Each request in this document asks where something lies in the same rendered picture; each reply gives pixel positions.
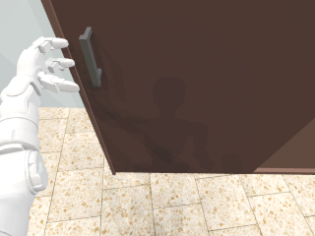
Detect handle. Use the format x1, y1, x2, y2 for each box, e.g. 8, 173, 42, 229
79, 27, 102, 88

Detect wardrobe door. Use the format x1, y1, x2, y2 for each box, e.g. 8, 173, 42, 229
259, 118, 315, 169
50, 0, 315, 174

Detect robot left forearm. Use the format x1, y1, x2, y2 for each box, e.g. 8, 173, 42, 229
0, 75, 42, 155

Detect robot left upper arm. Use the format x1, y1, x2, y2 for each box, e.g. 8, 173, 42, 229
0, 149, 48, 236

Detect robot left hand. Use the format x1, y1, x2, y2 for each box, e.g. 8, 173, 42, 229
16, 36, 80, 93

